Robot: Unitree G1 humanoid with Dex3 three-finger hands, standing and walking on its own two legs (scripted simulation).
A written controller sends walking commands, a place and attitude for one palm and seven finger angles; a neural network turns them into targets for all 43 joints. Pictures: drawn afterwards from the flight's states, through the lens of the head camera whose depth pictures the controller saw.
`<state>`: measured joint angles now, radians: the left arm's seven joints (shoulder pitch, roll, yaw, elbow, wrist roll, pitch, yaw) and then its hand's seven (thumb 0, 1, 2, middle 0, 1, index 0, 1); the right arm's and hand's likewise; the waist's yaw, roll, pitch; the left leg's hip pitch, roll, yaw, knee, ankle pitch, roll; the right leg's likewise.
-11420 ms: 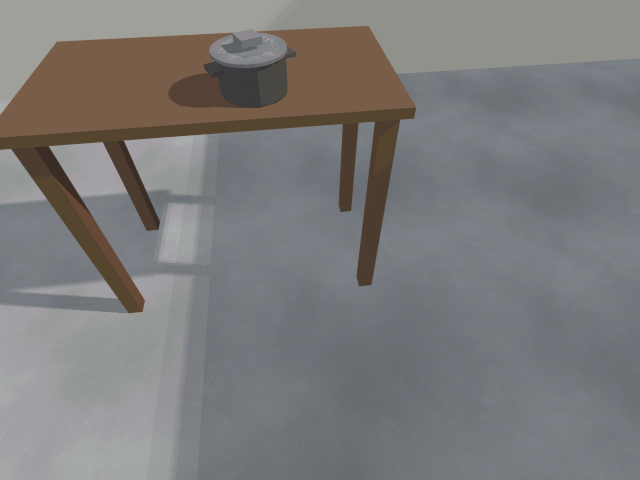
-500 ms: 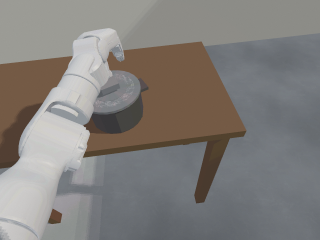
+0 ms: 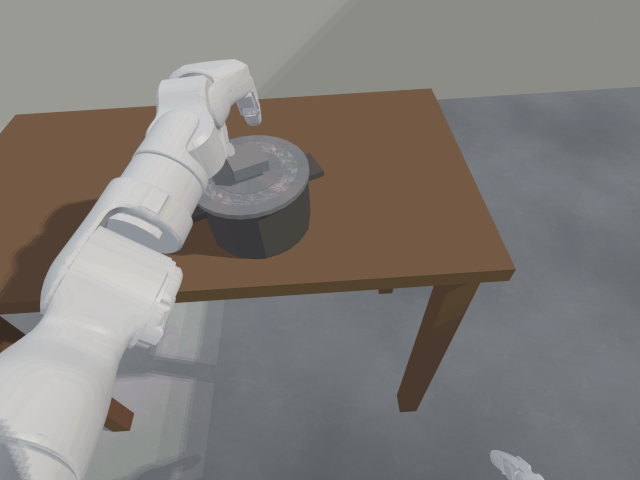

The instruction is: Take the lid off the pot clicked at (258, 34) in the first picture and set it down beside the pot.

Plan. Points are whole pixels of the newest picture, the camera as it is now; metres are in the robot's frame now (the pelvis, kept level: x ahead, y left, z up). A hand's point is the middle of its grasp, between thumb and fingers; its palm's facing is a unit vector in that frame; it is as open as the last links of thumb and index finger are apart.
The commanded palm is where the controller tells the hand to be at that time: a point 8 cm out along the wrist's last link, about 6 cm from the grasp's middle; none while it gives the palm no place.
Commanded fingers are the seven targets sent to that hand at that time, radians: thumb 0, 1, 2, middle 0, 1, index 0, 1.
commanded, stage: move the open hand above the knob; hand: left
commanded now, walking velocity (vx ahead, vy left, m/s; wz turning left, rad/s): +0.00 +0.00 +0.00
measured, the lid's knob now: (246, 160) +0.52 +0.10 +0.13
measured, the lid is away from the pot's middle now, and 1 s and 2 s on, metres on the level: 0.00 0.00 0.00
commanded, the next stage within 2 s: lower the open fingers around the knob in 0.02 s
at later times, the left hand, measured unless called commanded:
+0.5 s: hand (242, 144) +0.48 +0.09 +0.18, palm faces -0.38 -0.09 -0.92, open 9.9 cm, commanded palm +0.48 +0.10 +0.23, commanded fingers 0.00 -0.34 1.62 -0.88 -0.08 -0.88 -0.08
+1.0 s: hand (239, 159) +0.48 +0.10 +0.16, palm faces -0.39 -0.10 -0.92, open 9.9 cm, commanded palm +0.48 +0.11 +0.21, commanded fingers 0.00 -0.34 1.62 -0.88 -0.08 -0.88 -0.08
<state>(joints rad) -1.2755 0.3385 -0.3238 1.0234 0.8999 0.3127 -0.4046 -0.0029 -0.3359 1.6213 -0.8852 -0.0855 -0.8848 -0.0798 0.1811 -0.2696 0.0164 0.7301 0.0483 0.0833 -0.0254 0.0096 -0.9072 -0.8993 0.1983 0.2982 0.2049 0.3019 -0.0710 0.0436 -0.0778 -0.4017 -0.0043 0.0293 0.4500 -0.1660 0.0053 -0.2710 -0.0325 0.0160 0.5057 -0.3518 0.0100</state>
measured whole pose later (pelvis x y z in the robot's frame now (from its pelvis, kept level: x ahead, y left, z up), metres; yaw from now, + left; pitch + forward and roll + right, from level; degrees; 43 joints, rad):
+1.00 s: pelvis +0.01 +0.00 +0.00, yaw -1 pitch +8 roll +1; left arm -1.23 0.32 -0.29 1.14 0.89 0.31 -0.39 0.00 -0.33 1.62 -0.86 -0.08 -0.88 -0.08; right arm 0.26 -0.27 0.00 0.76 0.04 0.10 -0.03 0.01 -0.91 -0.90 0.20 0.30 0.21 0.30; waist -0.11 0.04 -0.10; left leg -0.43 0.01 0.04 0.48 -0.19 0.01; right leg -0.30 -0.02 0.03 0.52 -0.36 0.01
